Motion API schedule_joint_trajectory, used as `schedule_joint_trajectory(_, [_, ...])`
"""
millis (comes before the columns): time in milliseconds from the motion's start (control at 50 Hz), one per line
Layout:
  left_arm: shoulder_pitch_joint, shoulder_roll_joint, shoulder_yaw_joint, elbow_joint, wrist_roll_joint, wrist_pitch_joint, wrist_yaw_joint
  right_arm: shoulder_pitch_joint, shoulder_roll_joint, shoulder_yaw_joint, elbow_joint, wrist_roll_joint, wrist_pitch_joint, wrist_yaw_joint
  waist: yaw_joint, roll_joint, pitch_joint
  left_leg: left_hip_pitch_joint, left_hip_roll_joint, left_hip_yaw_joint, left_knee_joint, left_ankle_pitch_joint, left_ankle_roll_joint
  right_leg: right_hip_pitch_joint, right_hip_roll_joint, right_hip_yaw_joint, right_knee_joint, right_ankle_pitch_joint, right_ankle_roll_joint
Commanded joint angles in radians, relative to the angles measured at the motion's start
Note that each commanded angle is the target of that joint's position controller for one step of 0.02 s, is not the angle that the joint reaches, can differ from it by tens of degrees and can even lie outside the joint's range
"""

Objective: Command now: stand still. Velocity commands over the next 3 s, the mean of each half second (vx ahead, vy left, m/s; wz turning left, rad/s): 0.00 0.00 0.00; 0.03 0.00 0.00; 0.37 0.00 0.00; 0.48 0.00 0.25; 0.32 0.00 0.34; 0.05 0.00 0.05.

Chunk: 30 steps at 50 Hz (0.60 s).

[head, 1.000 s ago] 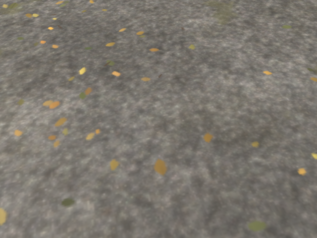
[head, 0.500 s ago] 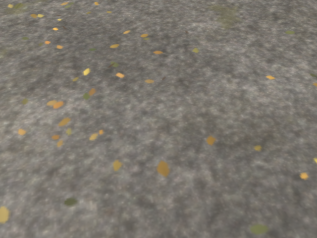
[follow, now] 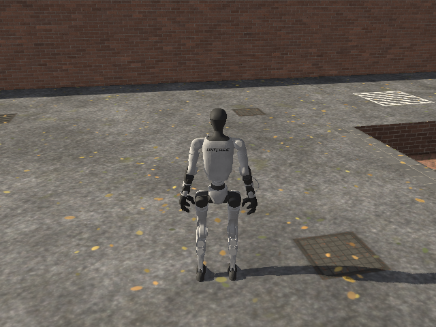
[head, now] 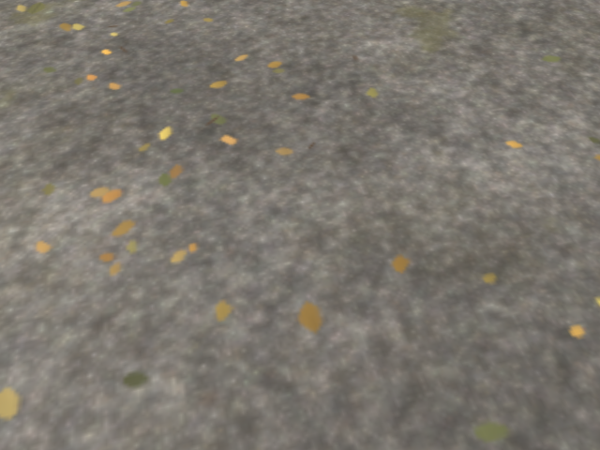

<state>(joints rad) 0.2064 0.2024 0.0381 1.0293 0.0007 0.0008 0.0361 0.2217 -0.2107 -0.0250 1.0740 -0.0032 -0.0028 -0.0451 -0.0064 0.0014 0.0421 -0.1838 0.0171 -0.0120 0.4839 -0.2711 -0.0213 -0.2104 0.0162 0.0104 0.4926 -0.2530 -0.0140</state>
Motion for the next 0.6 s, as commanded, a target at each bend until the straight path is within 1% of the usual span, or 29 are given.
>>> schedule_joint_trajectory(20, [0.019,0.1,0.015,-0.017,-0.001,-0.008,0.003,0.036,-0.097,-0.015,-0.016,0.0,-0.007,-0.004,0.001,-0.004,-0.005,-0.037,0.011,-0.007,-0.082,0.102,0.018,0.009,-0.039,0.04,-0.094,0.116,-0.021])
schedule_joint_trajectory(280, [0.038,0.088,0.004,0.028,-0.002,-0.006,0.003,0.078,-0.079,-0.008,0.01,0.001,-0.007,-0.005,0.004,-0.002,0.004,-0.044,0.007,-0.004,-0.085,0.101,0.019,0.004,-0.036,0.033,-0.098,0.111,-0.021])
schedule_joint_trajectory(600, [0.069,0.076,-0.006,0.053,-0.003,-0.005,0.005,0.119,-0.061,-0.003,0.02,0.003,-0.008,-0.005,0.006,0.0,0.012,-0.052,0.003,-0.003,-0.085,0.1,0.023,-0.004,-0.032,0.026,-0.096,0.106,-0.018])
